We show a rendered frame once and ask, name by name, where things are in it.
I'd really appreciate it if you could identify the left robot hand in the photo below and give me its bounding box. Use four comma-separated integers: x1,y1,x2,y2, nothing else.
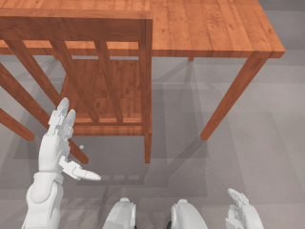
38,97,101,181

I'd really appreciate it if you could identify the robot thigh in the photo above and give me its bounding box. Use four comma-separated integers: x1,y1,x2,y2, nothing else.
102,201,136,229
172,202,208,229

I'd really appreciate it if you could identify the chair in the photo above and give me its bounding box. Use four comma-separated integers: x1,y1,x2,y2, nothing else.
0,8,153,164

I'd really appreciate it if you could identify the robot left forearm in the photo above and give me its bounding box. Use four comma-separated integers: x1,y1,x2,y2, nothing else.
21,171,64,229

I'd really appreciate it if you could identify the table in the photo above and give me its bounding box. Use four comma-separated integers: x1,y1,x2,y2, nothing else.
0,0,286,141

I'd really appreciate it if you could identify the robot left thigh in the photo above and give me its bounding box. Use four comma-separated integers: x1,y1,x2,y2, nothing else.
102,201,136,229

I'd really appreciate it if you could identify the right robot hand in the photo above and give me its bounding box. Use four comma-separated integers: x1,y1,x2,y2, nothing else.
225,188,264,229

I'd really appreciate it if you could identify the robot right thigh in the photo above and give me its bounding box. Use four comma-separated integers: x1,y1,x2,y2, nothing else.
172,202,208,229

